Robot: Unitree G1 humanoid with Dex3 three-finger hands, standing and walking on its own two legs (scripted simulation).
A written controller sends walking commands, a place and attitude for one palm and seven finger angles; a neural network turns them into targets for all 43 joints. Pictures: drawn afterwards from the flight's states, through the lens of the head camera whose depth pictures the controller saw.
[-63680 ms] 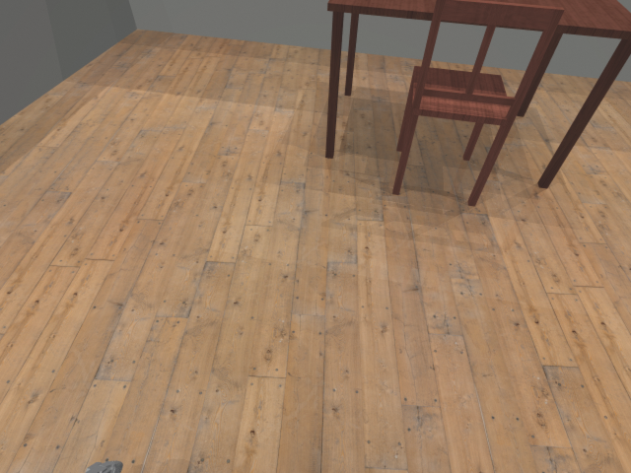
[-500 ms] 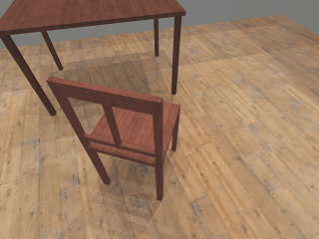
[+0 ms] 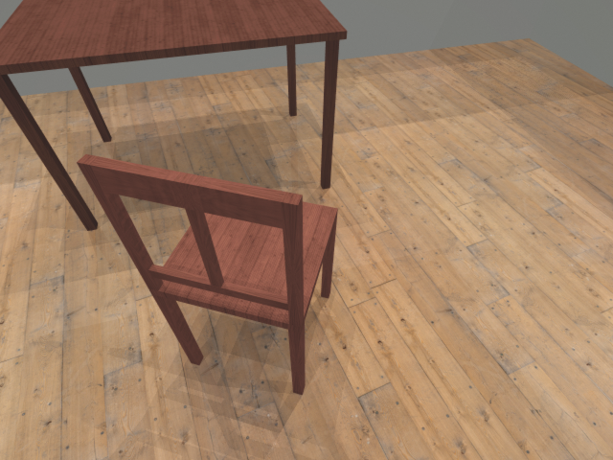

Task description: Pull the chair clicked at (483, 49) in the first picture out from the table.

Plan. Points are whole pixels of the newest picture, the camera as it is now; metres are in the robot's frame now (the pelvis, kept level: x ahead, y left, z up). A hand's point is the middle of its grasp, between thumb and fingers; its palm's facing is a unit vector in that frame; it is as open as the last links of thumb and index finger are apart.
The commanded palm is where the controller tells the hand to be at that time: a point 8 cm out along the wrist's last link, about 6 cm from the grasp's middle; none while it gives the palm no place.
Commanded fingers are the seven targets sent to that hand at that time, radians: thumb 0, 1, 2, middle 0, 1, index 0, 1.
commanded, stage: look to check the result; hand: left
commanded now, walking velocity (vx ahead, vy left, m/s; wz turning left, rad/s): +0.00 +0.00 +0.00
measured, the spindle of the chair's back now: (206, 248) +0.52 +0.23 -0.11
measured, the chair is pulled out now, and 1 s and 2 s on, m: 0.65 0.65 0.65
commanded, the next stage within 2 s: stand and wait in 0.68 s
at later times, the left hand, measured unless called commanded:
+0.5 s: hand out of the picture -0.01 +0.16 -0.18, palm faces +0.02 -0.98 -0.19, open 7.4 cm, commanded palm none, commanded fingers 0.00 0.90 0.90 -0.20 -0.30 -0.20 -0.30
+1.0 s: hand out of the picture +0.01 +0.16 -0.17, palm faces +0.03 -0.98 -0.20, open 7.4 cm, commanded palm none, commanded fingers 0.00 0.90 0.90 -0.20 -0.30 -0.20 -0.30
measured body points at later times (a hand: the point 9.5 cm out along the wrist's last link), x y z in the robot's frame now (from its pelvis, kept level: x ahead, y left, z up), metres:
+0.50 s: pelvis +0.01 -0.01 +0.00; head +0.01 -0.02 +0.45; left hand -0.01 +0.21 -0.16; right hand +0.00 -0.22 -0.16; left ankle +0.01 +0.11 -0.75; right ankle -0.01 -0.11 -0.75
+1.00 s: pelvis +0.02 -0.01 +0.00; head +0.02 -0.02 +0.45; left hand +0.01 +0.21 -0.16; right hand +0.01 -0.23 -0.16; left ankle +0.01 +0.11 -0.75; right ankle -0.01 -0.11 -0.75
